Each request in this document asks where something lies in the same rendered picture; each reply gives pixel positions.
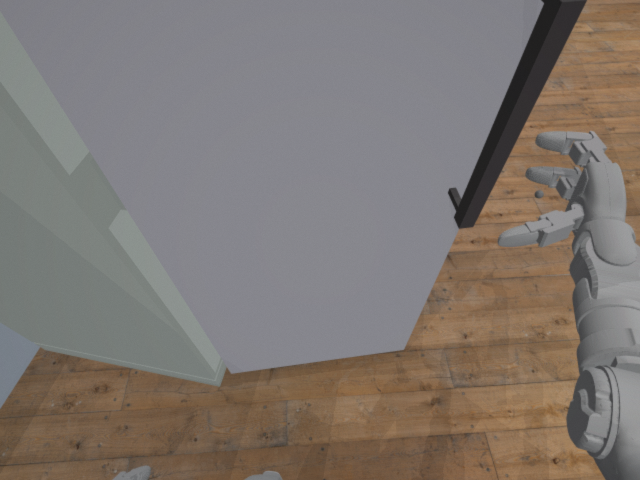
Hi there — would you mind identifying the robot right upper arm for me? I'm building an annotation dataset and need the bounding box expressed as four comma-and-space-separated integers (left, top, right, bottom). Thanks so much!
566, 365, 640, 480

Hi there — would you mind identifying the fridge door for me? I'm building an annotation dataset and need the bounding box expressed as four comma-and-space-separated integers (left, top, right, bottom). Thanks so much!
0, 0, 544, 374

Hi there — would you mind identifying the handle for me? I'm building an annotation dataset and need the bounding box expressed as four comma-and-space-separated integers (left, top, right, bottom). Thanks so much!
448, 0, 587, 229

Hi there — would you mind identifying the robot right hand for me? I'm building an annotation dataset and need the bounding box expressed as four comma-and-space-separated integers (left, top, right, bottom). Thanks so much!
498, 131, 626, 247

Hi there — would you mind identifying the right robot forearm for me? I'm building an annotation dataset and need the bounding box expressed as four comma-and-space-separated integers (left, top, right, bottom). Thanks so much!
570, 219, 640, 374

